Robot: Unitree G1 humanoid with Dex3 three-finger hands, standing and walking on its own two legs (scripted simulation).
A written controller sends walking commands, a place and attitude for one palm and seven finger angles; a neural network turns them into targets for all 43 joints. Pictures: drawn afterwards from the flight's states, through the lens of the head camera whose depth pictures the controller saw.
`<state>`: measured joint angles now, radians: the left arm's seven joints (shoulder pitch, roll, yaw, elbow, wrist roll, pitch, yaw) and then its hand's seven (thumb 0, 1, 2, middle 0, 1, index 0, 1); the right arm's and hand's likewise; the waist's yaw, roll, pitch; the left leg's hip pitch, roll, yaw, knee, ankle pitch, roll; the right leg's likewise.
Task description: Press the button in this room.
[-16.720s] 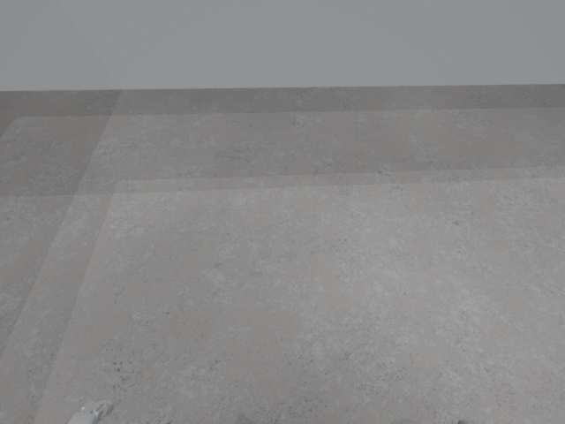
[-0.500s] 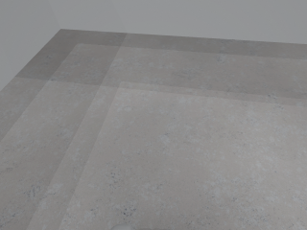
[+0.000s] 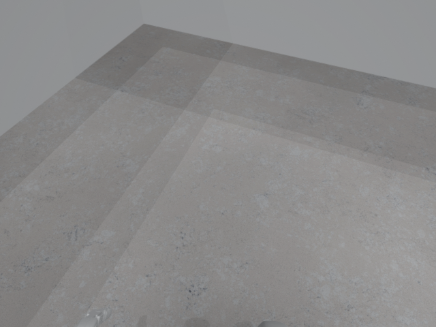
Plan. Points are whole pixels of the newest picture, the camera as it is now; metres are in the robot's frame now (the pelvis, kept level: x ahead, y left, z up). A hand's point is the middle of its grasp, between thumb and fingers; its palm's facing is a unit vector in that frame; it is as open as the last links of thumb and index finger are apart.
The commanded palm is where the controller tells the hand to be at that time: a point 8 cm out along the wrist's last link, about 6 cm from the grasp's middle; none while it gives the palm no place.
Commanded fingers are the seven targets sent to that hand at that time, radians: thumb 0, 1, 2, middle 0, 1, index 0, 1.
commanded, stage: turn or walk to find it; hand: left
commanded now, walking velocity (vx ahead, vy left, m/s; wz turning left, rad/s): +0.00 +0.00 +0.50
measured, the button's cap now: out of the picture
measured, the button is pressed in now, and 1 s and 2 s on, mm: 0 0 0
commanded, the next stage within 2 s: none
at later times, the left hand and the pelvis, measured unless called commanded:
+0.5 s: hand out of the picture -0.03 +0.17 -0.16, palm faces +0.30 -0.92 -0.25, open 7.4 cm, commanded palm none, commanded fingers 0.00 0.90 0.90 -0.20 -0.30 -0.20 -0.30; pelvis -0.03 -0.03 +0.00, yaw +17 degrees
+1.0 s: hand out of the picture -0.04 +0.21 -0.15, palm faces +0.49 -0.82 -0.29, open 7.4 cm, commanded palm none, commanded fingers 0.00 0.90 0.90 -0.20 -0.30 -0.20 -0.30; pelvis -0.03 -0.04 -0.01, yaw +30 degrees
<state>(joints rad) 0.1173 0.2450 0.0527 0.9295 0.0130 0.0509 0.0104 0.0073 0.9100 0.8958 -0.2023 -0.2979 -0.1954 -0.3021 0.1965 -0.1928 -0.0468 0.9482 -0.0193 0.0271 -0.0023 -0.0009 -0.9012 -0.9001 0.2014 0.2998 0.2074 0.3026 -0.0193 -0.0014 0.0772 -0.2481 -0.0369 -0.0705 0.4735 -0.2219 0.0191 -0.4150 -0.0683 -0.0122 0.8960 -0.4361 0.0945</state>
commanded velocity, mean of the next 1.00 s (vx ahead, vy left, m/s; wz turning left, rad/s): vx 0.00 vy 0.00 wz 0.50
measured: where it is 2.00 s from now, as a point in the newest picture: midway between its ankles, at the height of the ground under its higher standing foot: outside the picture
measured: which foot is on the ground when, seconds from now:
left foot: down 0.00-0.10, up 0.12-0.56, down 0.58-1.00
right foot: up 0.00-0.08, down 0.10-0.58, up 0.60-1.00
